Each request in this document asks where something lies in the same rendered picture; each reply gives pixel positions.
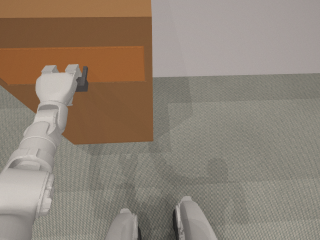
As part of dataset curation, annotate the left robot upper arm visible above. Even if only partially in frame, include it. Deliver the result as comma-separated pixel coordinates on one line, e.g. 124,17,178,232
0,168,55,240

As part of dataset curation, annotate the left robot hand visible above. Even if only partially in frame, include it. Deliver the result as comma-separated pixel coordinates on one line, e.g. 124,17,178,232
35,64,82,106

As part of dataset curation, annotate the left robot forearm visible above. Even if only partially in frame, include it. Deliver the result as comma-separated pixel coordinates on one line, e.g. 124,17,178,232
0,101,68,179

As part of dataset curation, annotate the cabinet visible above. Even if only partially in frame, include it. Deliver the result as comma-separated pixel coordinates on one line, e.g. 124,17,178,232
0,0,154,145

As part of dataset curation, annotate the right robot shin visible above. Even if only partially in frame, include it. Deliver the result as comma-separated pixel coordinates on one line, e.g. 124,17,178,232
178,196,198,240

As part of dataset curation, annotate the handle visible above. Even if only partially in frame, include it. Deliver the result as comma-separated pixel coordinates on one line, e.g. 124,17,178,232
75,66,89,92

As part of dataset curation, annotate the drawer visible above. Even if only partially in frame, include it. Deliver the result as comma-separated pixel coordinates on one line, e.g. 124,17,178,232
0,46,145,85

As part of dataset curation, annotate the robot right thigh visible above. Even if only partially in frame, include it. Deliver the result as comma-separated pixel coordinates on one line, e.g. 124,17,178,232
175,201,218,240

